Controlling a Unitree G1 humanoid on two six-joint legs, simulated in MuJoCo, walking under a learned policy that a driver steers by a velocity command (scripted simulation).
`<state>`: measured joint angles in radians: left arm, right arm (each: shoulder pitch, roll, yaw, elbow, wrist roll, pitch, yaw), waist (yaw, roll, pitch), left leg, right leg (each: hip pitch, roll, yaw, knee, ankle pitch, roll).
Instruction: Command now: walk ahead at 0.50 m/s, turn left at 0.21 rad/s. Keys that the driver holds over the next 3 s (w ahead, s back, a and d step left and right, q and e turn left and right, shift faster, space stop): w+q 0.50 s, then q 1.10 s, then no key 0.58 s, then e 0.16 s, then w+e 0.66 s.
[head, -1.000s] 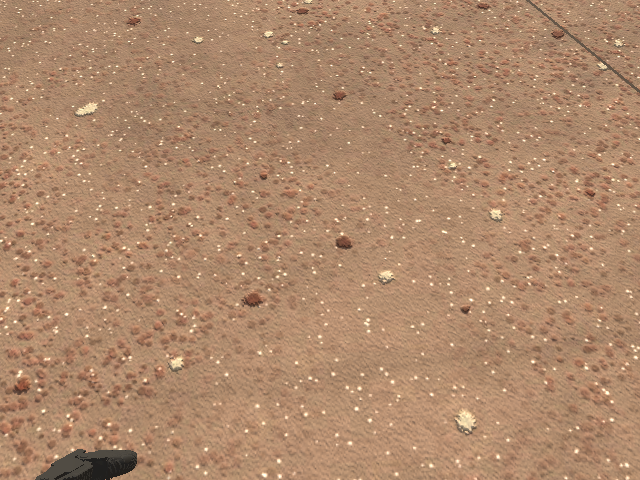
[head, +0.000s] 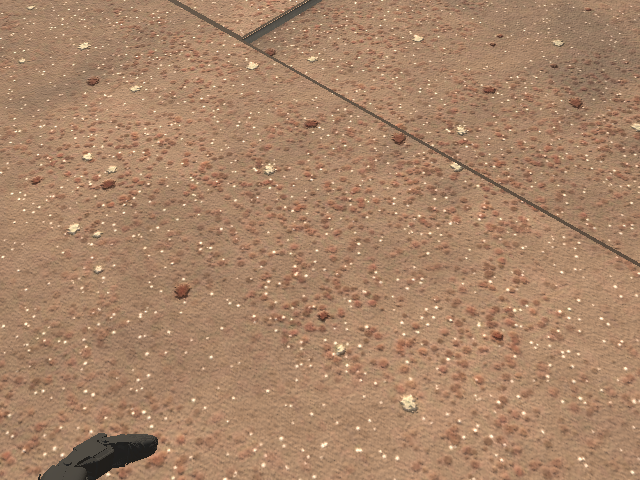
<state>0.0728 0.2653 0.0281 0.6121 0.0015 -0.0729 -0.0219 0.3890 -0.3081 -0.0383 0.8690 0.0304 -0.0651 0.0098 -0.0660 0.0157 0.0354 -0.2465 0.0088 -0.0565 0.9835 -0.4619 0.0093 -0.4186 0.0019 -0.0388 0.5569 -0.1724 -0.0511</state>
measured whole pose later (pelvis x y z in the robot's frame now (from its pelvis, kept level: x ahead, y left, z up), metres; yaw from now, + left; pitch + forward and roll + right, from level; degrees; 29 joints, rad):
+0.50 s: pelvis +0.27 +0.05 -0.01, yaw +16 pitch +2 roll -1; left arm 0.32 0.29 0.06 0.83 0.00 -0.04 0.02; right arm 0.08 -0.28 -0.06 0.65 0.03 -0.04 0.05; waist 0.04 0.01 0.06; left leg -0.51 -0.04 0.05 0.64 -0.17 0.11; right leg -0.07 -0.06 -0.16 0.86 -0.48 0.02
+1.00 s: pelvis +0.47 +0.08 +0.00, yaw +35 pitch +2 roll +0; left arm 0.09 0.26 0.04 0.68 0.03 -0.04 0.01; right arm 0.20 -0.33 -0.08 0.67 0.02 0.04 -0.04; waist -0.03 0.03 0.05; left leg -0.43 -0.10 -0.12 1.10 -0.55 -0.04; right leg -0.41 0.02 0.01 0.50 -0.12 -0.02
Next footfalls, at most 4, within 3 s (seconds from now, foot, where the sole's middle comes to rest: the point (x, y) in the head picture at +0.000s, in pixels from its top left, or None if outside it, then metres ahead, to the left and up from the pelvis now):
0.46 left None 0.39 0.16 -0.77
0.88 right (301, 400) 0.64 0.06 -0.77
1.32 left None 0.42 0.21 -0.77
1.76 right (289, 414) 0.60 0.08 -0.77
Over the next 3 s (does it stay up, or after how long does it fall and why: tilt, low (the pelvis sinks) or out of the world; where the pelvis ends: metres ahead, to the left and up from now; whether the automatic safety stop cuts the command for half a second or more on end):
stays up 0.65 0.24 0.00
